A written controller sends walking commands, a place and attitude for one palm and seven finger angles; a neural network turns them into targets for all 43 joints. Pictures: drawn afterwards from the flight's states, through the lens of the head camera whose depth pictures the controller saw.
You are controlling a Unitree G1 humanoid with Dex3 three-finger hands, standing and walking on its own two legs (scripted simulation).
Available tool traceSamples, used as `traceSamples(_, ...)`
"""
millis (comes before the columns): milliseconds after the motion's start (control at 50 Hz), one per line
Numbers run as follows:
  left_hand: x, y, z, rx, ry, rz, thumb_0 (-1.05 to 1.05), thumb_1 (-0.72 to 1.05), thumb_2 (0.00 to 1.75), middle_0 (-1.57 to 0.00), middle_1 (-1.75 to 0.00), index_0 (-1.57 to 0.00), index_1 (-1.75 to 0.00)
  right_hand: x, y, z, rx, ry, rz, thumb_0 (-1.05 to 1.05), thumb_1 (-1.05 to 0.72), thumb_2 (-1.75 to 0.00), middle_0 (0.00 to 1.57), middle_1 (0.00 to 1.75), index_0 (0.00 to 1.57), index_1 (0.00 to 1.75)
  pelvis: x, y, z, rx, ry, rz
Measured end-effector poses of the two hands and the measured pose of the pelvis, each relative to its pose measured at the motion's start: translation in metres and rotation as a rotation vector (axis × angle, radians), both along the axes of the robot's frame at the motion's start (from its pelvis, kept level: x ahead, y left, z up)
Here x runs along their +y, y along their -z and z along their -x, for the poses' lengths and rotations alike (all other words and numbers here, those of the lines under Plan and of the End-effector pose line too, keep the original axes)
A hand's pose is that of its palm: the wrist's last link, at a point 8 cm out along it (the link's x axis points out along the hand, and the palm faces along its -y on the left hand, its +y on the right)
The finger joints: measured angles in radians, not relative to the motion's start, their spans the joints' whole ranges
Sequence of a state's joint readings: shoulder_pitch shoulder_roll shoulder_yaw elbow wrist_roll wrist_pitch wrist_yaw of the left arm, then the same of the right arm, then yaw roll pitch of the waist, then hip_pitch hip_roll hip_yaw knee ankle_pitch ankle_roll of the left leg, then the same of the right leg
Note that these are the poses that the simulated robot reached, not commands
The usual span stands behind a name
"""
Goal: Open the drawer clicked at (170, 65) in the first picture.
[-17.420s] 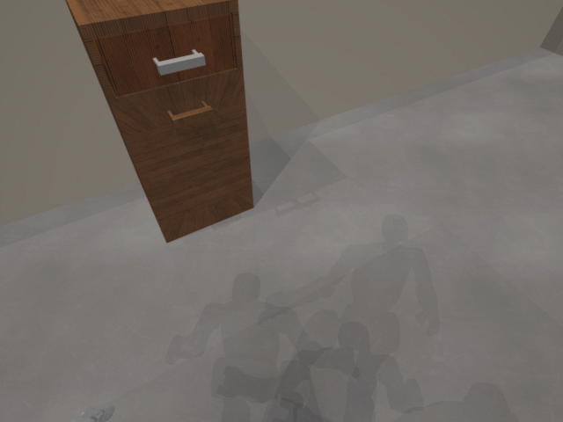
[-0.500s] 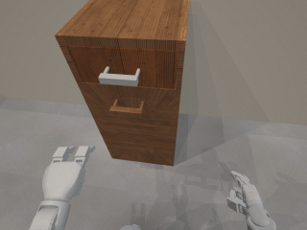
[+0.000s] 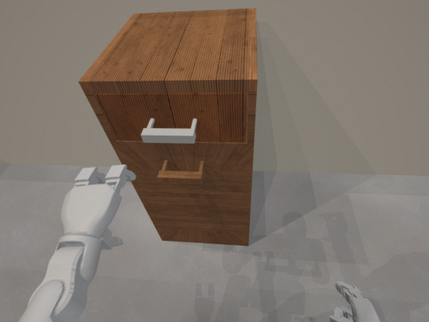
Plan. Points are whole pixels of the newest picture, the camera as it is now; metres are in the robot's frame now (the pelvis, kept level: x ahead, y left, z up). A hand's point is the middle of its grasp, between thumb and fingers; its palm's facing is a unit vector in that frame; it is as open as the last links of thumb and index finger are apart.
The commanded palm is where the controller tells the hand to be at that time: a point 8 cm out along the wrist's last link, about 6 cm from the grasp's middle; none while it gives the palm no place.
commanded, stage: raise the hand with hooked fingers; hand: left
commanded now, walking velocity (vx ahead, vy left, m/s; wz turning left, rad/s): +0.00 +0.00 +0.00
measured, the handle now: (170, 129) +0.55 +0.20 +0.03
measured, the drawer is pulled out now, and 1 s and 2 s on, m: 0.00 0.00 0.00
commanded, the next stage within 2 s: move the hooked fingers above the handle in 0.82 s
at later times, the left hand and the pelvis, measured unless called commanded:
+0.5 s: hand (87, 160) +0.32 +0.26 +0.16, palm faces +0.09 -0.03 -1.00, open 13.8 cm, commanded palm +0.28 +0.26 +0.20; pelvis +0.01 +0.02 +0.01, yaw +1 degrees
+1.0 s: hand (96, 176) +0.30 +0.24 +0.14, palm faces +0.08 -0.04 -1.00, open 13.9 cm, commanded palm +0.28 +0.24 +0.20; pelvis -0.01 +0.00 +0.01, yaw +1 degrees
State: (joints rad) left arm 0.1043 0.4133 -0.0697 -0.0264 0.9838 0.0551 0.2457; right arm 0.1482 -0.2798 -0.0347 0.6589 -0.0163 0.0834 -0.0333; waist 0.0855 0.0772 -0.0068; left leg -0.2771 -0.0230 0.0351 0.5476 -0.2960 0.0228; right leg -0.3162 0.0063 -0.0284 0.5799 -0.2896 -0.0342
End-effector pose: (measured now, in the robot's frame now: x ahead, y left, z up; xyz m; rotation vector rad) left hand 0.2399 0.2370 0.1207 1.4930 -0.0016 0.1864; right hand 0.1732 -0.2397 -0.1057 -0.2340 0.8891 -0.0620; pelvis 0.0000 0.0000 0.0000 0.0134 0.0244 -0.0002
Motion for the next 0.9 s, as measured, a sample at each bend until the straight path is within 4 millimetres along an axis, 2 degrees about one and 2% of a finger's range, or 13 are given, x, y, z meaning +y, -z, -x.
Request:
traceSamples(180, 0.006, -0.041, -0.036, -0.014, 0.013, -0.011, 0.0, -0.37, 0.35, -0.31, -1.12, -0.31, -1.12, 0.041, -0.02, -0.044, -0.102, -0.039, -0.077, 0.01, -0.9, -0.9, 0.2, 0.3, 0.2, 0.3, 0.012, -0.006, -0.008, -0.024, -0.004, 0.006)
traceSamples(300, 0.016, -0.062, -0.049, 0.01, 0.007, -0.027, 0.0, -0.45, 0.32, -0.31, -1.17, -0.32, -1.17, 0.061, -0.027, -0.055, -0.103, -0.083, -0.108, 0.01, -0.9, -0.89, 0.2, 0.3, 0.2, 0.3, 0.016, -0.009, -0.011, -0.035, -0.006, 0.009)
traceSamples(400, 0.025, -0.078, -0.053, 0.02, 0.004, -0.035, 0.0, -0.48, 0.31, -0.32, -1.19, -0.32, -1.19, 0.063, -0.024, -0.051, -0.067, -0.106, -0.104, 0.01, -0.9, -0.89, 0.2, 0.3, 0.2, 0.3, 0.016, -0.011, -0.011, -0.039, -0.017, 0.012)
traceSamples(500, 0.027, -0.089, -0.057, 0.031, 0.021, -0.043, 0.0, -0.49, 0.3, -0.32, -1.2, -0.32, -1.2, 0.056, -0.017, -0.039, -0.024, -0.101, -0.093, 0.01, -0.9, -0.89, 0.2, 0.3, 0.2, 0.3, 0.016, -0.012, -0.009, -0.039, -0.022, 0.013)
traceSamples(600, 0.024, -0.079, -0.054, 0.08, 0.045, -0.017, 0.0, -0.49, 0.3, -0.31, -1.2, -0.32, -1.2, 0.044, -0.012, -0.024, 0.008, -0.078, -0.087, 0.01, -0.9, -0.89, 0.2, 0.3, 0.2, 0.3, 0.015, -0.013, -0.006, -0.033, -0.016, 0.012)
traceSamples(700, 0.012, -0.069, -0.044, 0.085, 0.107, -0.016, 0.0, -0.49, 0.3, -0.32, -1.2, -0.32, -1.2, 0.033, -0.01, -0.01, 0.029, -0.067, -0.067, 0.01, -0.9, -0.89, 0.2, 0.3, 0.2, 0.3, 0.012, -0.013, -0.002, -0.032, -0.014, 0.01)
traceSamples(780, 0.006, -0.075, -0.037, 0.024, 0.133, -0.028, 0.0, -0.49, 0.3, -0.32, -1.2, -0.32, -1.2, 0.027, -0.007, -0.004, 0.036, -0.063, -0.062, 0.01, -0.9, -0.89, 0.2, 0.3, 0.2, 0.3, 0.009, -0.012, 0.002, -0.034, -0.017, 0.009)
traceSamples(900, 0.011, -0.083, -0.035, -0.013, 0.057, -0.035, 0.0, -0.5, 0.3, -0.32, -1.2, -0.32, -1.2, 0.026, -0.006, -0.004, 0.025, -0.057, -0.087, 0.01, -0.9, -0.9, 0.2, 0.3, 0.2, 0.3, 0.003, -0.012, 0.008, -0.038, -0.017, 0.005)
